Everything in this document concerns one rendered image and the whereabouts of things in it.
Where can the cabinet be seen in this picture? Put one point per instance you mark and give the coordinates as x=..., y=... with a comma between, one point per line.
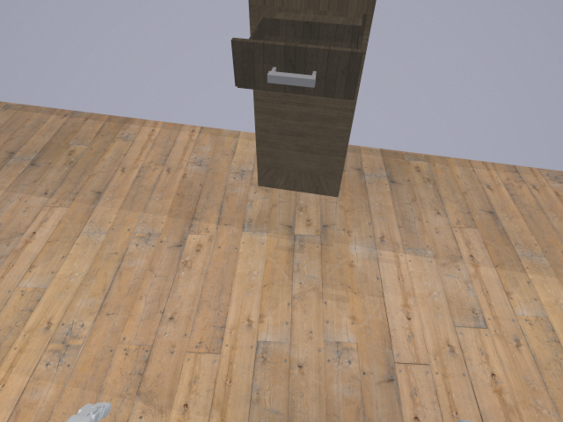
x=301, y=140

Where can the drawer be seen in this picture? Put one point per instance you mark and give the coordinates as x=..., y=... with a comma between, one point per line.
x=300, y=47

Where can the left robot hand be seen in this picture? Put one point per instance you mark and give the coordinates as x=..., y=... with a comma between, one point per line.
x=91, y=413

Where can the handle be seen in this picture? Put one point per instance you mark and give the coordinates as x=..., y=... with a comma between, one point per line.
x=274, y=77

